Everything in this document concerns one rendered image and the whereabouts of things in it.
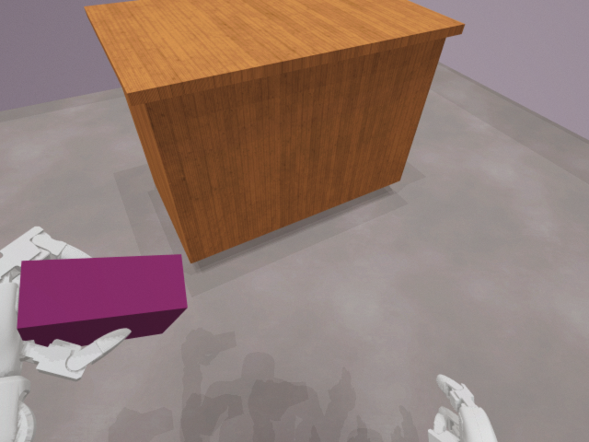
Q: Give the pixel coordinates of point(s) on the robot left hand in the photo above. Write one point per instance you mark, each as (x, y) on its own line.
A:
(60, 359)

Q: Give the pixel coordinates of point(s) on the left robot forearm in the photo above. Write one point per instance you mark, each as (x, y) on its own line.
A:
(17, 420)

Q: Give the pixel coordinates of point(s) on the robot right hand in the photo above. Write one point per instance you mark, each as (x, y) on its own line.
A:
(472, 423)

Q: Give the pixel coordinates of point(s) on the table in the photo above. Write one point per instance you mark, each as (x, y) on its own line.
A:
(256, 114)

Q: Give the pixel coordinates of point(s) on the sponge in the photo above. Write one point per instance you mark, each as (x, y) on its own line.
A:
(80, 300)

